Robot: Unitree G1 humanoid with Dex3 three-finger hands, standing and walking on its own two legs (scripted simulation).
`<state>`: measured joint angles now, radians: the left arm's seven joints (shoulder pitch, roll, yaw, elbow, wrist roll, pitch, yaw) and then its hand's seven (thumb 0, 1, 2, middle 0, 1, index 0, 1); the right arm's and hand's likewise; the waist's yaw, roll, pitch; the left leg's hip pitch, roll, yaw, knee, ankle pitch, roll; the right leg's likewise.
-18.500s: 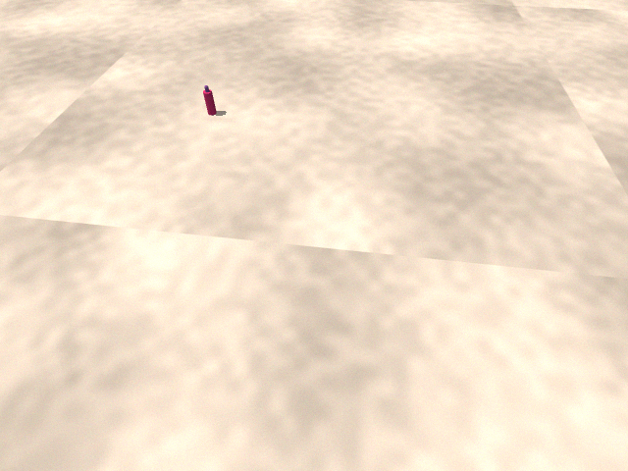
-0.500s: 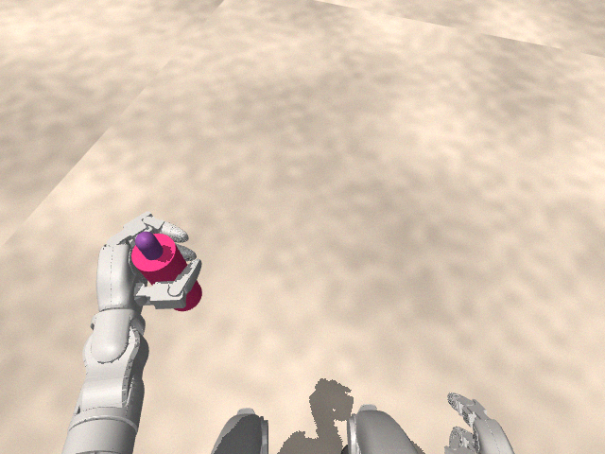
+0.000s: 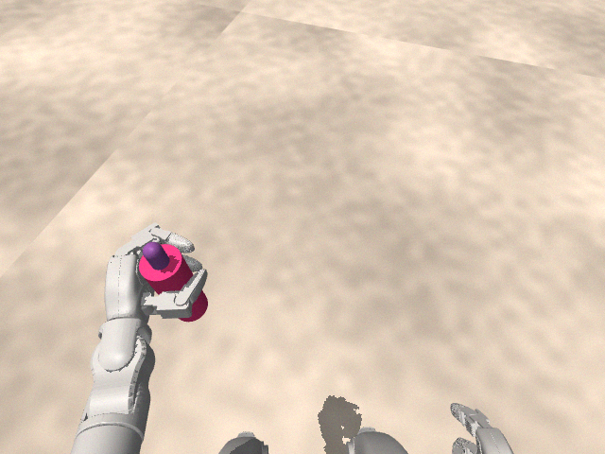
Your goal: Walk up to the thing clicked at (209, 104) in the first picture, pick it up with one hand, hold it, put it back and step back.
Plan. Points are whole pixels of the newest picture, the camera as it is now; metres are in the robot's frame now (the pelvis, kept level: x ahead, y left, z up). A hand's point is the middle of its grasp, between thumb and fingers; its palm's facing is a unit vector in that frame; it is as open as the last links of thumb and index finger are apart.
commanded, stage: hold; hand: left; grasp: from the side
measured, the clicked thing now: (173, 280) +0.34 +0.18 +0.03
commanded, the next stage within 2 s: none
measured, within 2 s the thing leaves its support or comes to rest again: neither
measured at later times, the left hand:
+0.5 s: hand (179, 270) +0.34 +0.16 +0.06, palm faces +0.12 -0.99 -0.03, open 7.0 cm
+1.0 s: hand (177, 268) +0.33 +0.16 +0.07, palm faces +0.11 -0.99 -0.04, open 7.0 cm
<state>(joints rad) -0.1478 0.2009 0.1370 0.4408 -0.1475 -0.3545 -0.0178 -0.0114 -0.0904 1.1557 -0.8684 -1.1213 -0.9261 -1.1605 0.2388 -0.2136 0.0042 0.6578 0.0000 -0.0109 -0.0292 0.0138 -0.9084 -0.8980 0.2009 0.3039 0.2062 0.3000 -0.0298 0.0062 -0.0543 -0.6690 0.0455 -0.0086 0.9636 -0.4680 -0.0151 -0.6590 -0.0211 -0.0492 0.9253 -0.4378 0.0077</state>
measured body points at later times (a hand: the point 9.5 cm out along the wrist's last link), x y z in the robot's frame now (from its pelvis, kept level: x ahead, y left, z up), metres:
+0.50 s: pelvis +0.00 +0.00 +0.01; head +0.05 +0.00 +0.46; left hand +0.33 +0.22 +0.06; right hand +0.13 -0.25 -0.10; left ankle +0.01 +0.13 -0.69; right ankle +0.01 -0.13 -0.69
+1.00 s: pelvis +0.00 +0.00 +0.02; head +0.04 +0.00 +0.47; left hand +0.32 +0.22 +0.07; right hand +0.13 -0.25 -0.09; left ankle +0.01 +0.13 -0.69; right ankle +0.01 -0.13 -0.69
